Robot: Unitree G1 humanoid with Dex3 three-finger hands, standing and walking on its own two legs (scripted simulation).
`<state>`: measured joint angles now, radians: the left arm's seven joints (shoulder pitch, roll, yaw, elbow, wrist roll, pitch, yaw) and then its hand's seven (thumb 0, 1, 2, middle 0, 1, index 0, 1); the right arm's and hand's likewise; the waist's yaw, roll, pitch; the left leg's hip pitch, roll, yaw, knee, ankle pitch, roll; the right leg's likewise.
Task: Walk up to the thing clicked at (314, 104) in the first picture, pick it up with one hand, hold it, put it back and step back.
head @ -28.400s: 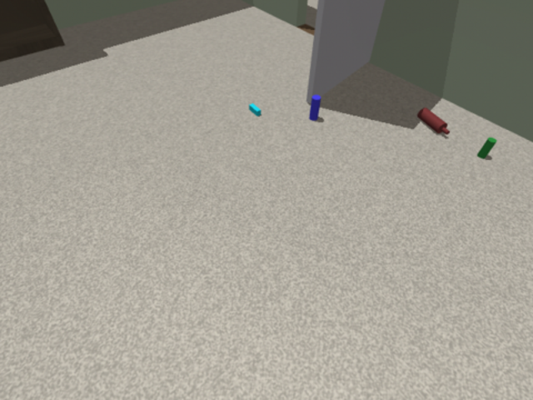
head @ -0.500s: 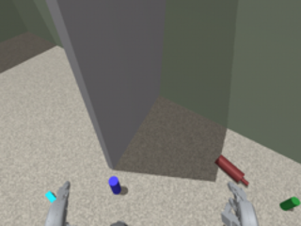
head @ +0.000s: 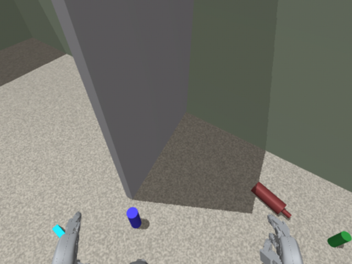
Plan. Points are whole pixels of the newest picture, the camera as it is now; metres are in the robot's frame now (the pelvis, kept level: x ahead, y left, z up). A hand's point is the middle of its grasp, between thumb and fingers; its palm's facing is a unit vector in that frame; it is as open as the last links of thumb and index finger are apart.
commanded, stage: stand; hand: left
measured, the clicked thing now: (134, 218) +0.44 +0.21 -0.64
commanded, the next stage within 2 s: none
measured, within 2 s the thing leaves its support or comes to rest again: neither
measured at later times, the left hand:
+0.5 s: hand out of the picture +0.15 +0.20 -0.08, palm faces -0.02 -0.94 -0.34, open 9.5 cm
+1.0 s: hand out of the picture +0.05 +0.26 -0.11, palm faces +0.00 -0.94 -0.34, open 7.4 cm
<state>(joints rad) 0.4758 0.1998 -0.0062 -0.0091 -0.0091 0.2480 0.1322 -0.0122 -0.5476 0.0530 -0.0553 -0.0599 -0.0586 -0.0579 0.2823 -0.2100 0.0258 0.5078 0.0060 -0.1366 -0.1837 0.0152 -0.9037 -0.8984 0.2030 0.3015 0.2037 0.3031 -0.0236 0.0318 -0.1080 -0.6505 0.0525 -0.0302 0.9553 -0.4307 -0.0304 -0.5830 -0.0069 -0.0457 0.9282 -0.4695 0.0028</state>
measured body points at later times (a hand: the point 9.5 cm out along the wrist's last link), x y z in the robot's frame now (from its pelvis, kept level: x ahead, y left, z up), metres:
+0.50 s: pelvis -0.01 +0.00 +0.01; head +0.00 +0.00 +0.46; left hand +0.15 +0.25 -0.06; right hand +0.14 -0.25 -0.09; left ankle +0.03 +0.14 -0.69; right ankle +0.00 -0.12 -0.69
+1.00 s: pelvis +0.00 +0.02 +0.05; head +0.00 +0.02 +0.50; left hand +0.05 +0.31 -0.08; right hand +0.07 -0.26 -0.09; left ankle +0.03 +0.14 -0.69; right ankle +0.00 -0.12 -0.69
